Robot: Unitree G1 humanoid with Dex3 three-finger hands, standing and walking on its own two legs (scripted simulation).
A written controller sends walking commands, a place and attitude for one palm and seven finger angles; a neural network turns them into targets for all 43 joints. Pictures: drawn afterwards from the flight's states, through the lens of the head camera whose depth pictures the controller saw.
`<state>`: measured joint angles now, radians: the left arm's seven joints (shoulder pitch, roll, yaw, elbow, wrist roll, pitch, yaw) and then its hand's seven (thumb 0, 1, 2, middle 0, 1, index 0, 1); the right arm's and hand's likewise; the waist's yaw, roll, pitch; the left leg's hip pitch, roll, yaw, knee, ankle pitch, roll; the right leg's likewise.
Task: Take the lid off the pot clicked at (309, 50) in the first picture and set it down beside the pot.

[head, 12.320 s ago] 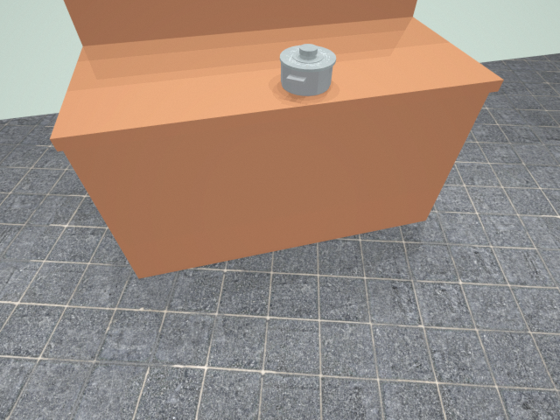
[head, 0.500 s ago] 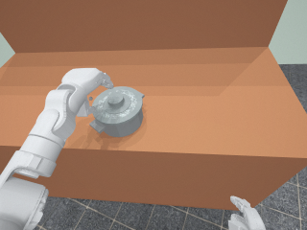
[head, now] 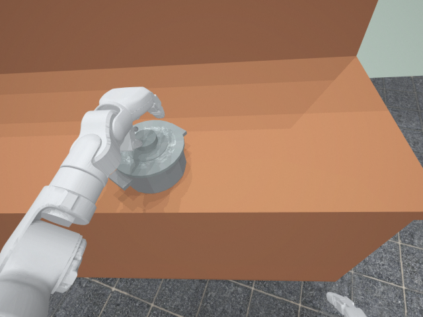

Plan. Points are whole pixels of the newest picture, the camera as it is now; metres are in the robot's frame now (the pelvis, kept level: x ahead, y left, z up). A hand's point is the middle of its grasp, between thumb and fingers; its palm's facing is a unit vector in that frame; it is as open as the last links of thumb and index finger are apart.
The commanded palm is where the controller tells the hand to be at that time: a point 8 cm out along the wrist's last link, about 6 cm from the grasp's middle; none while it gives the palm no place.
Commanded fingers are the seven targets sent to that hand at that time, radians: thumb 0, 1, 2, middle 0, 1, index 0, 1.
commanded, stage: move the open hand above the knob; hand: left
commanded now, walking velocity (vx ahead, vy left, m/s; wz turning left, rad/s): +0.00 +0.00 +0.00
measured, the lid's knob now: (145, 139) +0.47 +0.15 +0.07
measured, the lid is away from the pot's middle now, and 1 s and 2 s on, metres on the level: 0.00 0.00 0.00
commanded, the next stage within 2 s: lower the open fingers around the knob in 0.80 s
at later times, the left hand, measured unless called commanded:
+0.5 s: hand (120, 132) +0.43 +0.17 +0.13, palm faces -0.27 -0.02 -0.96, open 10.1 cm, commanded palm +0.42 +0.16 +0.20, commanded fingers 0.00 -0.29 1.42 -0.83 -0.08 -0.83 -0.08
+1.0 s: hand (124, 128) +0.43 +0.16 +0.14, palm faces -0.28 -0.03 -0.96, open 10.1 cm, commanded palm +0.42 +0.16 +0.19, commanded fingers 0.00 -0.29 1.42 -0.83 -0.08 -0.83 -0.08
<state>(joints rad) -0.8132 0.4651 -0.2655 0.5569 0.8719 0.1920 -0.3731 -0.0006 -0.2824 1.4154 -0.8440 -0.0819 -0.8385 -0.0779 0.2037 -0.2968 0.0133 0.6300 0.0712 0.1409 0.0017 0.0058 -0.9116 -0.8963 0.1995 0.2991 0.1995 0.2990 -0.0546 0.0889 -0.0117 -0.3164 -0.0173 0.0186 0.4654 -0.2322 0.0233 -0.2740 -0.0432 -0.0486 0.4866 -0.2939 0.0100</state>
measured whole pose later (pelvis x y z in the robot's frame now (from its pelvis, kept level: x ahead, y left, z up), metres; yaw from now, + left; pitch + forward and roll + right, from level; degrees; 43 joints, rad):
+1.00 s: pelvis -0.01 +0.01 +0.00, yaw +0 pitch +4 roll +0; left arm -0.87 0.47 -0.26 0.66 0.88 0.19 -0.35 0.00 -0.28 1.42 -0.85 -0.08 -0.84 -0.08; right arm 0.22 -0.28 0.02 0.64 0.07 0.13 -0.02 0.01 -0.91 -0.90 0.20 0.30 0.20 0.30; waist -0.06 0.07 -0.02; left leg -0.32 -0.02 0.02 0.46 -0.21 0.03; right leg -0.27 -0.05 -0.04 0.48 -0.27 0.01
